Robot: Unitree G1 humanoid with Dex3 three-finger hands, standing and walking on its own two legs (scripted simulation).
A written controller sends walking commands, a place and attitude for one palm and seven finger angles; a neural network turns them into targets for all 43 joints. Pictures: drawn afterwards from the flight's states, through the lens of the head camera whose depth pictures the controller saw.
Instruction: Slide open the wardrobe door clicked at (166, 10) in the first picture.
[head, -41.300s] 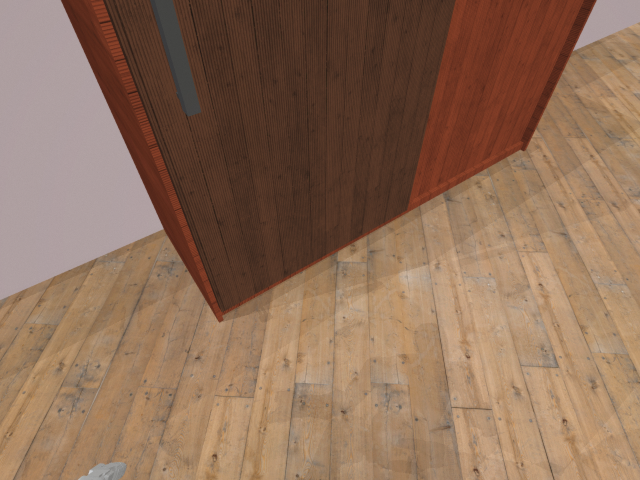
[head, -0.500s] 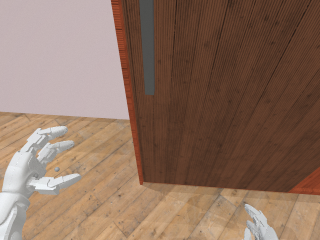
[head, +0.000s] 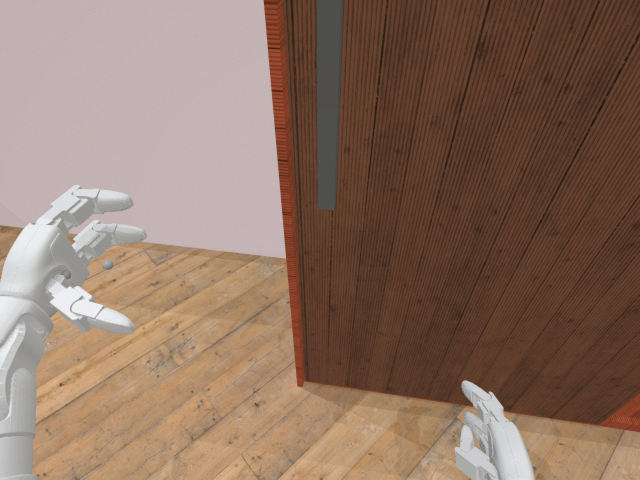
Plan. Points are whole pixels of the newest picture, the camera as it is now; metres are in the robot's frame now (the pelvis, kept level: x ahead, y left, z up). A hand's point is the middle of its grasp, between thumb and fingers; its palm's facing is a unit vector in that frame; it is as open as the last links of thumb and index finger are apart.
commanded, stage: raise the hand with hooked fingers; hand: left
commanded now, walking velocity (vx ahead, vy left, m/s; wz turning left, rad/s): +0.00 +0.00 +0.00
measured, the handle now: (330, 109) +0.55 +0.07 +0.22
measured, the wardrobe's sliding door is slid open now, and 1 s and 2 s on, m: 0.00 0.00 0.00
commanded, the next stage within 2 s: move the hooked fingers beside the handle in 0.68 s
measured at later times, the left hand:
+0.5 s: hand (119, 232) +0.28 +0.26 +0.21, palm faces +0.05 -1.00 -0.07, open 14.0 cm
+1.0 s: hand (139, 219) +0.30 +0.25 +0.20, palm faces +0.03 -1.00 -0.05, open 14.0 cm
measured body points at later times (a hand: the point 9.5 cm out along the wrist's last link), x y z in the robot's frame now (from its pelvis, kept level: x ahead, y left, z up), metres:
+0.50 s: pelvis +0.00 -0.01 +0.00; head -0.03 -0.03 +0.45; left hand +0.27 +0.31 +0.21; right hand +0.20 -0.23 -0.06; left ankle +0.06 +0.11 -0.74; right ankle -0.02 -0.12 -0.74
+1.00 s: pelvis +0.01 -0.01 +0.00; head -0.02 -0.03 +0.45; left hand +0.30 +0.30 +0.21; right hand +0.21 -0.22 -0.06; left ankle +0.06 +0.11 -0.74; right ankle -0.02 -0.12 -0.74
